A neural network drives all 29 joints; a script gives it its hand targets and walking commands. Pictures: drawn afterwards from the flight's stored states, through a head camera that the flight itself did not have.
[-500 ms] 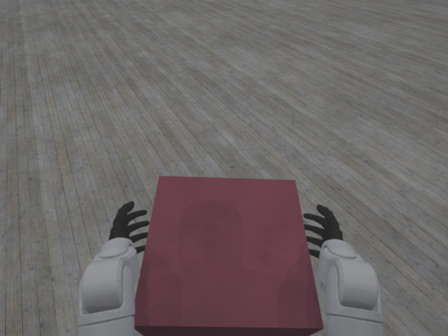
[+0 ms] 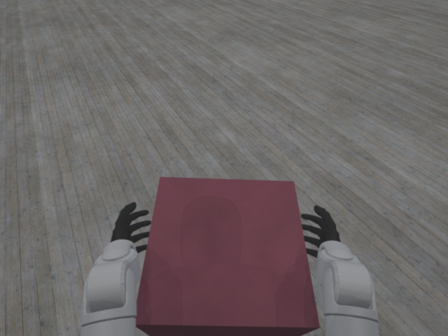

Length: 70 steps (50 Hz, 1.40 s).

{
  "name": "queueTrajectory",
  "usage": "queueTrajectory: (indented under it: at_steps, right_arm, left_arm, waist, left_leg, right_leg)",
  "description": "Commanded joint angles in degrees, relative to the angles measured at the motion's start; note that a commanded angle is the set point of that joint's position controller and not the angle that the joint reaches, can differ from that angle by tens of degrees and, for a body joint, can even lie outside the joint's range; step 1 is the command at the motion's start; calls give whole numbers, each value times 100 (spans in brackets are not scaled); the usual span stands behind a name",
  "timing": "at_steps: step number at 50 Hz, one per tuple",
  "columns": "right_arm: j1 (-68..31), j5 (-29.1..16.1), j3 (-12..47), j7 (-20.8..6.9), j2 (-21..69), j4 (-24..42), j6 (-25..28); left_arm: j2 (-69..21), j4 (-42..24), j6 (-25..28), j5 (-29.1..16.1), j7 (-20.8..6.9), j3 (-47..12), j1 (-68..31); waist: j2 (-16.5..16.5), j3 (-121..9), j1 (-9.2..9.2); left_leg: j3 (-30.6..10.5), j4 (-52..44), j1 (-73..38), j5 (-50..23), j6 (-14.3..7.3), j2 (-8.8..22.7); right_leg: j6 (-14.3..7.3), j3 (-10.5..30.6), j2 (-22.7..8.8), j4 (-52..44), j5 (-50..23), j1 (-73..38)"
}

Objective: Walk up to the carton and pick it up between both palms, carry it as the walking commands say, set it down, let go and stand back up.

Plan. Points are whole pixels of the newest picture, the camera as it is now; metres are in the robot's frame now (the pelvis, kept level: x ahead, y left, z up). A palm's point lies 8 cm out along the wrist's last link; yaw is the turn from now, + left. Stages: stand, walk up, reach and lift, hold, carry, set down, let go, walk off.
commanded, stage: carry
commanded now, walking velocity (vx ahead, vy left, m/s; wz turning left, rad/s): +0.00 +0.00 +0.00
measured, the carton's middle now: (225, 256) +0.29 +0.00 -0.02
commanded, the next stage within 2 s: hold in 0.12 s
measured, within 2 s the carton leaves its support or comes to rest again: neither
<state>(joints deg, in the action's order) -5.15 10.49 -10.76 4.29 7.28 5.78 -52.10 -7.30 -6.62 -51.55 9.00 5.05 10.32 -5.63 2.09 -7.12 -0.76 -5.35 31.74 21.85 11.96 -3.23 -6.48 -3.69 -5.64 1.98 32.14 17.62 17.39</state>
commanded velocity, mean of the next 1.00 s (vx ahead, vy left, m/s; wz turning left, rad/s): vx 0.00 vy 0.00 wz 0.00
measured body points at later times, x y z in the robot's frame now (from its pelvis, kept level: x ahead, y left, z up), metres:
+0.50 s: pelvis +0.01 +0.00 +0.00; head -0.03 +0.01 +0.45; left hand +0.30 +0.17 +0.05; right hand +0.28 -0.19 +0.03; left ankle +0.04 +0.08 -0.73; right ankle -0.01 -0.07 -0.73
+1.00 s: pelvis -0.01 +0.00 +0.00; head +0.05 +0.01 +0.44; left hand +0.32 +0.17 -0.02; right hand +0.29 -0.19 -0.04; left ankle +0.04 +0.08 -0.73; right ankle -0.01 -0.07 -0.73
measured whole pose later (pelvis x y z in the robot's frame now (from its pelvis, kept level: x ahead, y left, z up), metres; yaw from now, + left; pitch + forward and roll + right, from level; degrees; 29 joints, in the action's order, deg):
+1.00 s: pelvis -0.01 +0.00 +0.00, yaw -1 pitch +4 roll -1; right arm -14.4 15.5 -22.7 -1.5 7.9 -22.6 -24.2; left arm -8.1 22.0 -21.8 14.3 0.5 20.3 -17.8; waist -0.4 3.3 -0.8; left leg -4.9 33.6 24.3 12.3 -3.2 -6.1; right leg -3.7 -5.1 2.4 33.4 17.5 19.8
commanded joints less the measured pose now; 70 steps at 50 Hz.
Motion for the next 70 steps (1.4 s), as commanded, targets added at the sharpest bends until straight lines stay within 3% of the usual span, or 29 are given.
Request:
queueTrajectory:
  at_steps: [1,6,7,8,12,14,16,17,21,24,30,37,44,50,58,65,70]
  right_arm:
    - [-3489,-1718,3594,-1458,4444,225,377]
    - [-3440,-1670,3573,-1488,4429,96,425]
    - [-2883,-561,2135,-1409,3441,-1770,734]
    - [-2822,-661,2403,-1408,3633,-1431,1031]
    - [-3933,-1309,3379,-1653,4558,-404,1533]
    - [-4360,-1429,3441,-1735,4740,-393,1594]
    - [-4155,-1399,3409,-1774,4812,-705,1579]
    - [-3732,-1635,3568,-1705,5344,-757,1515]
    - [-3342,-1274,2876,-1739,4973,-1653,1396]
    - [-3570,-1008,2489,-1832,4623,-1988,1497]
    - [-4294,-914,2380,-1961,4576,-1878,2043]
    - [-4677,-590,1978,-2004,4389,-2571,2646]
    - [-4659,-420,1701,-1944,4125,-2828,3147]
    - [-4743,-340,1746,-1884,4005,-2780,3517]
    - [-4863,-532,2191,-1812,3896,-2543,4046]
    - [-5075,-767,2460,-1872,3841,-2322,4275]
    - [-5596,-846,2385,-2031,3786,-2421,4173]
  left_arm:
    - [-4405,-8,303,-1593,-1606,-3360,-3101]
    - [-4379,121,352,-1550,-1638,-3336,-3037]
    - [-3773,2034,625,-955,-1633,-2482,-2911]
    - [-3835,1732,901,-1028,-1693,-2736,-3053]
    - [-4519,568,1400,-1328,-1964,-3507,-3761]
    - [-4621,520,1466,-1292,-2019,-3630,-4117]
    - [-4628,569,1455,-1263,-2034,-3667,-4093]
    - [-4834,49,1429,-1501,-1987,-4006,-3756]
    - [-4798,1180,1261,-1107,-2010,-3363,-3357]
    - [-4751,2009,1268,-762,-2017,-2696,-3072]
    - [-5107,2286,1739,-788,-2051,-2675,-3434]
    - [-5011,3065,2338,-534,-2002,-2245,-3779]
    - [-4630,3637,2834,-209,-1959,-1736,-3654]
    - [-4291,3784,3261,-70,-1969,-1626,-3742]
    - [-4163,3531,3828,-180,-1875,-2104,-3837]
    - [-4313,3067,4014,-401,-1728,-2798,-4178]
    - [-4432,3094,3855,-395,-1688,-2860,-4667]
  waist:
    - [-222,-1481,151]
    - [-243,-1480,154]
    - [-833,-4,-385]
    - [-849,-335,-542]
    - [-615,-1740,-135]
    - [-464,-1969,-154]
    - [-361,-2009,-220]
    - [-287,-2828,-412]
    - [-140,-1302,-392]
    - [-79,-558,-197]
    - [-102,-865,-179]
    - [-79,-711,-128]
    - [-1,-952,-83]
    - [-133,-1630,0]
    - [-145,-3302,77]
    - [118,-4864,21]
    - [226,-5024,21]
  left_leg:
    - [-1149,-553,-368,-961,-140,1021]
    - [-1135,-526,-342,-919,-150,1015]
    - [-526,-720,-1462,28,-66,112]
    - [-524,-670,-1794,-253,1,155]
    - [-314,-623,-2239,-1028,97,133]
    - [-205,-584,-2277,-1131,133,121]
    - [-192,-614,-2444,-1256,176,146]
    - [-237,-323,-2433,-1958,176,355]
    - [-384,-536,-1961,-1303,178,448]
    - [-390,-634,-1890,-871,149,467]
    - [-398,-478,-1983,-915,175,468]
    - [-403,-240,-1585,-429,176,498]
    - [-350,139,-1002,-788,87,463]
    - [-354,479,-541,-1188,-11,412]
    - [-382,1175,-37,-2293,64,371]
    - [-531,1959,-344,-3118,209,418]
    - [-570,2195,-2,-2216,267,488]
  right_leg:
    - [-95,943,-849,-405,-536,-1031]
    - [-103,959,-864,-427,-554,-1072]
    - [72,1407,-259,-1169,-141,34]
    - [140,1349,-280,-1085,-505,40]
    - [224,1428,-249,-901,-1734,-477]
    - [225,1424,-223,-886,-2051,-455]
    - [228,1425,-244,-921,-2246,-392]
    - [119,1617,-193,-894,-3086,-1429]
    - [75,1601,-197,-1002,-2263,-928]
    - [25,1564,-152,-1069,-1436,-605]
    - [-25,1519,-83,-822,-1266,-389]
    - [-104,1515,-74,-614,-605,278]
    - [-98,1517,-90,-282,-1015,510]
    - [-30,1548,-86,99,-1670,532]
    - [68,1489,42,834,-2741,1064]
    - [80,1339,225,1405,-2276,2560]
    - [33,1239,291,1750,-1324,3618]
